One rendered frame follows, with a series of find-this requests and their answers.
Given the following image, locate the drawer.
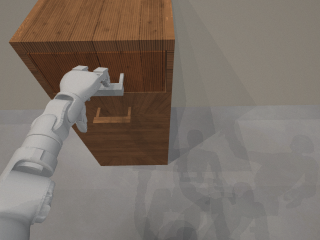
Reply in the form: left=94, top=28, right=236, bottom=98
left=27, top=50, right=166, bottom=93

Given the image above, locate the left robot hand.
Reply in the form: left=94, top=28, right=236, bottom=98
left=59, top=65, right=111, bottom=133

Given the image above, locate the handle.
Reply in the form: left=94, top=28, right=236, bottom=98
left=93, top=73, right=124, bottom=96
left=93, top=116, right=132, bottom=127

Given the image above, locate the left robot upper arm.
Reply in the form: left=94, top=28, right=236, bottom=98
left=0, top=170, right=56, bottom=240

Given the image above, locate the left robot forearm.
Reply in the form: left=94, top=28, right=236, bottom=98
left=0, top=91, right=84, bottom=188

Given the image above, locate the cabinet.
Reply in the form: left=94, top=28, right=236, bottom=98
left=9, top=0, right=175, bottom=166

